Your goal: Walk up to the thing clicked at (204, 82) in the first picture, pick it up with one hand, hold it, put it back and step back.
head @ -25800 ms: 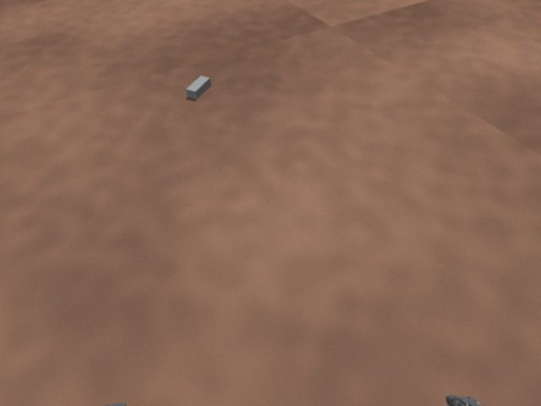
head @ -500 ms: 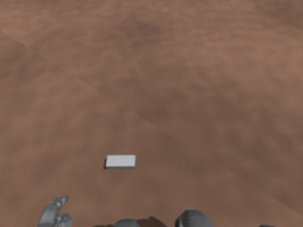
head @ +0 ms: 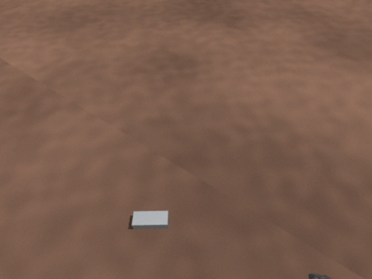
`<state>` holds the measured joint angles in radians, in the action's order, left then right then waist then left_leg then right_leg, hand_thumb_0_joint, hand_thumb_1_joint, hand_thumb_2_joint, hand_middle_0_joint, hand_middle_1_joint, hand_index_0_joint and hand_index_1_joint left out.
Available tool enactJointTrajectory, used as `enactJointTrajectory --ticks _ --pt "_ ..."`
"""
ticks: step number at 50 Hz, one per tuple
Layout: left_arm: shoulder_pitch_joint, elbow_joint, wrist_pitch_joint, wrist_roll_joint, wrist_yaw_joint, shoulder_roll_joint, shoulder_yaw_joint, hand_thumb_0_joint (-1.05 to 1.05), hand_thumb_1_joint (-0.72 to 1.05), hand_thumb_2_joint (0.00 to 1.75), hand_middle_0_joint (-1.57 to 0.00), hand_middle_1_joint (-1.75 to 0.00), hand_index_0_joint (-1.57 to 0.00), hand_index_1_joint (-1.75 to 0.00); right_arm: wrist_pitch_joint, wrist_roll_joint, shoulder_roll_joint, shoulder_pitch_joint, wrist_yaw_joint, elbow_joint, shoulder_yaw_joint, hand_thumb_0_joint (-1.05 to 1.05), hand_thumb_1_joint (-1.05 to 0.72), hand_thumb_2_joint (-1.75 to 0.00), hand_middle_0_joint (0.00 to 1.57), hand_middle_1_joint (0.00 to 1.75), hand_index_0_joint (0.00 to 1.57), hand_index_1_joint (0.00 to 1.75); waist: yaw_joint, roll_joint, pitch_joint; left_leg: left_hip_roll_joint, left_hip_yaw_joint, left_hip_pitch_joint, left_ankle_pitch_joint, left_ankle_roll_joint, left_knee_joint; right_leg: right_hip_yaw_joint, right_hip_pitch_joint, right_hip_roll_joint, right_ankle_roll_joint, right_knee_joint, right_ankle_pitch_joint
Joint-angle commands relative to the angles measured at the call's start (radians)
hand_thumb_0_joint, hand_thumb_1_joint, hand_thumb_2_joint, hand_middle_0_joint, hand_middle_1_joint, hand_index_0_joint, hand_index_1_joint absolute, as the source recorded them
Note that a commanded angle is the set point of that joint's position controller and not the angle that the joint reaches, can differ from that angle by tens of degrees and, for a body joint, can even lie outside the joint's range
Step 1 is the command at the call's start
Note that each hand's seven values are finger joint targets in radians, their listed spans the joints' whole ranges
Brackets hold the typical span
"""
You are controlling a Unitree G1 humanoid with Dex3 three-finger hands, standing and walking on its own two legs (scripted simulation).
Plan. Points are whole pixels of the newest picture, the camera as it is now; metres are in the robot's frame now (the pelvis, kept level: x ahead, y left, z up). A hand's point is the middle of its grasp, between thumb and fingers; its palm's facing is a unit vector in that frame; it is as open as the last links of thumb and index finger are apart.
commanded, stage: walk up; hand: left
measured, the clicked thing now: (150, 219) +0.51 +0.23 -0.74
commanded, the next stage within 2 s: stand in 0.20 s
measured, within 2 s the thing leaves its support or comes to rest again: neither
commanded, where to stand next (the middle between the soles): +0.13 -0.01 m, yaw +0 degrees
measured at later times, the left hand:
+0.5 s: hand out of the picture +0.12 +0.23 -0.13, palm faces -0.03 -0.94 -0.35, open 7.4 cm
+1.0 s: hand out of the picture +0.02 +0.24 -0.14, palm faces -0.01 -0.94 -0.34, open 7.4 cm
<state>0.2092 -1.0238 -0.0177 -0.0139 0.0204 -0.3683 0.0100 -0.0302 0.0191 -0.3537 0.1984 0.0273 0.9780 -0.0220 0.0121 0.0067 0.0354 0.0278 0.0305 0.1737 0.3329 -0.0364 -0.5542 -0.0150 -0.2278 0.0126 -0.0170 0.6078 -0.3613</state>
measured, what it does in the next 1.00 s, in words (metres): stands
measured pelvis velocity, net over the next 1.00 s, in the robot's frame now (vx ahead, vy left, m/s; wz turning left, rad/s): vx -0.02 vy -0.02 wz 0.01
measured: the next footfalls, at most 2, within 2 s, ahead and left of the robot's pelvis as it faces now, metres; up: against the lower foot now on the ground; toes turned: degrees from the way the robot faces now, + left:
none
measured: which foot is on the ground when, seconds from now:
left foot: down 0.00-1.00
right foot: down 0.00-1.00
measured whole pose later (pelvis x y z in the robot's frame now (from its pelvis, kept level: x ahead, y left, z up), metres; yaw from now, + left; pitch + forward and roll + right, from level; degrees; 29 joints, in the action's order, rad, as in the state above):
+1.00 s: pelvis -0.02 -0.02 +0.02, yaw +1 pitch -3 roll +0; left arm 0.14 -1.17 -0.02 -0.01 0.01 -0.34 -0.01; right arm -0.01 0.01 -0.35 0.13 0.01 1.17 0.00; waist 0.00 -0.01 0.05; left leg 0.00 0.00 0.10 0.16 0.00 -0.31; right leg 0.02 -0.13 -0.01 -0.01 0.31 -0.14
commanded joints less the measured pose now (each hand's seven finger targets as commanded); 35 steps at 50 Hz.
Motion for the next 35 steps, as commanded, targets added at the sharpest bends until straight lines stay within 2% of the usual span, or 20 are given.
enactJointTrajectory --ticks 1,2,3,4,6,9,10,12,13,17,19,24,29,31,35 --pt "-0.029 0.047 -0.048 0.007 -0.020 -0.210 0.053 0.00 0.90 0.90 -0.20 -0.30 -0.20 -0.30 -0.032 -0.009 -0.234 -0.089 -0.022 -0.072 -0.052 0.00 -0.90 -0.90 0.20 0.30 0.20 0.30 0.020 -0.046 -0.016 -0.189 -0.151 0.003 -0.370 -0.054 0.129 -0.095 0.072 0.062 -0.033 -0.172 0.311" --pt "-0.039 0.048 -0.053 0.008 -0.024 -0.228 0.054 0.00 0.90 0.90 -0.20 -0.30 -0.20 -0.30 -0.030 -0.015 -0.224 -0.079 -0.025 -0.069 -0.050 0.00 -0.90 -0.90 0.20 0.30 0.20 0.30 0.005 -0.040 -0.040 -0.137 -0.096 0.011 -0.399 -0.020 0.085 -0.126 0.111 0.088 -0.048 -0.183 0.459" --pt "-0.054 0.051 -0.053 0.009 -0.026 -0.241 0.054 0.00 0.90 0.90 -0.20 -0.30 -0.20 -0.30 -0.026 -0.017 -0.224 -0.069 -0.028 -0.064 -0.052 0.00 -0.90 -0.90 0.20 0.30 0.20 0.30 -0.006 -0.048 -0.053 -0.110 -0.075 0.019 -0.336 -0.002 0.083 -0.148 0.125 0.117 -0.069 -0.165 0.507" --pt "-0.064 0.053 -0.051 0.011 -0.028 -0.251 0.054 0.00 0.90 0.90 -0.20 -0.30 -0.20 -0.30 -0.024 -0.017 -0.221 -0.066 -0.030 -0.057 -0.053 0.00 -0.90 -0.90 0.20 0.30 0.20 0.30 -0.010 -0.040 -0.046 -0.100 -0.065 0.010 -0.288 0.002 0.096 -0.155 0.112 0.128 -0.077 -0.148 0.515" --pt "-0.084 0.059 -0.043 0.013 -0.031 -0.241 0.049 0.00 0.90 0.90 -0.20 -0.30 -0.20 -0.30 -0.021 -0.012 -0.224 -0.053 -0.032 -0.040 -0.056 0.00 -0.90 -0.90 0.20 0.30 0.20 0.30 -0.016 -0.025 -0.061 -0.112 -0.074 -0.040 -0.296 -0.010 0.107 -0.144 0.089 0.124 -0.080 -0.137 0.487" --pt "-0.098 0.053 -0.039 0.011 -0.032 -0.218 0.039 0.00 0.90 0.90 -0.20 -0.30 -0.20 -0.30 -0.021 -0.017 -0.230 -0.061 -0.032 -0.029 -0.061 0.00 -0.90 -0.90 0.20 0.30 0.20 0.30 -0.017 -0.014 -0.103 -0.149 -0.103 -0.104 -0.383 -0.036 0.116 -0.097 0.070 0.091 -0.057 -0.117 0.463" --pt "-0.125 0.037 -0.032 0.020 -0.030 -0.184 0.027 0.00 0.90 0.90 -0.20 -0.30 -0.20 -0.30 -0.018 -0.022 -0.209 -0.113 -0.037 -0.017 -0.041 0.00 -0.90 -0.90 0.20 0.30 0.20 0.30 -0.010 -0.010 -0.090 -0.166 -0.136 -0.093 -0.535 -0.023 0.143 -0.097 0.101 0.097 -0.033 -0.169 0.562" --pt "-0.118 0.028 -0.028 0.020 -0.033 -0.195 0.029 0.00 0.90 0.90 -0.20 -0.30 -0.20 -0.30 -0.015 -0.028 -0.218 -0.108 -0.042 -0.002 -0.041 0.00 -0.90 -0.90 0.20 0.30 0.20 0.30 -0.012 0.000 -0.127 -0.161 -0.116 -0.120 -0.607 -0.005 0.137 -0.092 0.164 0.108 -0.032 -0.172 0.668" --pt "-0.125 0.023 -0.026 0.019 -0.035 -0.199 0.028 0.00 0.90 0.90 -0.20 -0.30 -0.20 -0.30 -0.014 -0.028 -0.220 -0.105 -0.046 0.008 -0.039 0.00 -0.90 -0.90 0.20 0.30 0.20 0.30 -0.017 0.009 -0.129 -0.156 -0.108 -0.128 -0.615 0.000 0.146 -0.090 0.167 0.108 -0.034 -0.173 0.687" --pt "-0.150 0.002 -0.016 0.016 -0.037 -0.190 0.028 0.00 0.90 0.90 -0.20 -0.30 -0.20 -0.30 -0.007 -0.024 -0.223 -0.131 -0.047 0.037 -0.030 0.00 -0.90 -0.90 0.20 0.30 0.20 0.30 -0.016 -0.001 -0.116 -0.160 -0.106 -0.131 -0.570 0.011 0.192 -0.080 0.191 0.109 -0.022 -0.221 0.617" --pt "-0.168 -0.007 -0.016 0.015 -0.037 -0.194 0.029 0.00 0.90 0.90 -0.20 -0.30 -0.20 -0.30 -0.004 -0.024 -0.215 -0.147 -0.044 0.045 -0.027 0.00 -0.90 -0.90 0.20 0.30 0.20 0.30 -0.017 0.013 -0.106 -0.157 -0.110 -0.123 -0.477 0.013 0.221 -0.082 0.193 0.111 -0.015 -0.256 0.544" --pt "-0.195 -0.026 -0.020 0.013 -0.033 -0.197 0.031 0.00 0.90 0.90 -0.20 -0.30 -0.20 -0.30 -0.004 -0.018 -0.210 -0.166 -0.036 0.071 -0.018 0.00 -0.90 -0.90 0.20 0.30 0.20 0.30 -0.016 0.009 -0.064 -0.154 -0.114 -0.095 -0.317 0.018 0.278 -0.088 0.171 0.111 -0.005 -0.322 0.394" --pt "-0.203 -0.042 -0.022 0.010 -0.029 -0.194 0.032 0.00 0.90 0.90 -0.20 -0.30 -0.20 -0.30 -0.009 -0.014 -0.211 -0.175 -0.033 0.090 -0.017 0.00 -0.90 -0.90 0.20 0.30 0.20 0.30 -0.015 -0.011 -0.038 -0.157 -0.123 -0.071 -0.238 0.020 0.313 -0.091 0.160 0.114 0.000 -0.353 0.311" --pt "-0.207 -0.050 -0.022 0.008 -0.028 -0.194 0.032 0.00 0.90 0.90 -0.20 -0.30 -0.20 -0.30 -0.009 -0.012 -0.205 -0.172 -0.031 0.096 -0.017 0.00 -0.90 -0.90 0.20 0.30 0.20 0.30 -0.019 0.002 -0.021 -0.154 -0.126 -0.068 -0.165 0.022 0.327 -0.093 0.122 0.109 0.001 -0.371 0.214" --pt "-0.196 -0.058 -0.018 0.005 -0.024 -0.197 0.033 0.00 0.90 0.90 -0.20 -0.30 -0.20 -0.30 -0.008 -0.009 -0.207 -0.160 -0.027 0.108 -0.021 0.00 -0.90 -0.90 0.20 0.30 0.20 0.30 -0.016 -0.002 -0.007 -0.153 -0.135 -0.051 -0.068 0.015 0.335 -0.099 0.078 0.104 -0.001 -0.386 0.102"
